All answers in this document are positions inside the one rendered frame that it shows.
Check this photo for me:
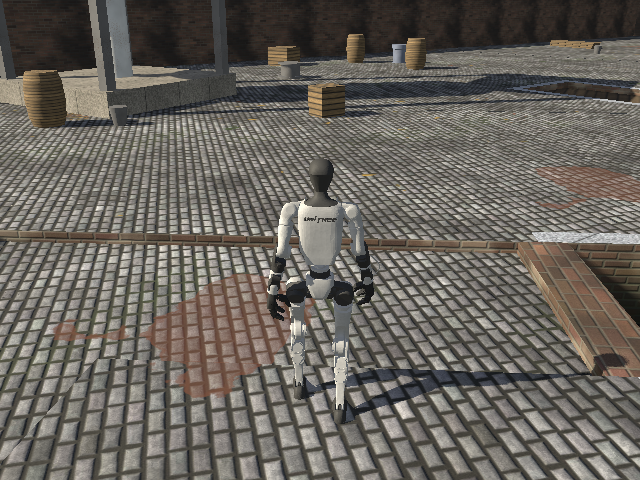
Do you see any left robot forearm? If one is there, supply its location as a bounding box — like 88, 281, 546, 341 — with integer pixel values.
267, 243, 286, 295

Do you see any robot right upper arm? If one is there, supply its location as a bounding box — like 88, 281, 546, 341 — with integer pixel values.
342, 202, 366, 256

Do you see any robot right hand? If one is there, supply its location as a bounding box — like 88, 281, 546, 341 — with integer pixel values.
353, 281, 374, 305

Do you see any right robot forearm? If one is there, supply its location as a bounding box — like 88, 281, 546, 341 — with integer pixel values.
356, 241, 374, 285

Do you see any left robot foot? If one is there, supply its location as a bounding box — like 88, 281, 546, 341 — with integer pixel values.
293, 375, 306, 400

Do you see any robot left shin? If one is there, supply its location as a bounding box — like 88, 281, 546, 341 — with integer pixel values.
290, 323, 305, 386

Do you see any robot left hand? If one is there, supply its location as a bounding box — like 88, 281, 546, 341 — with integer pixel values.
267, 293, 291, 321

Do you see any robot left upper arm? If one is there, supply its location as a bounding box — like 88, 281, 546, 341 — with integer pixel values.
276, 201, 300, 259

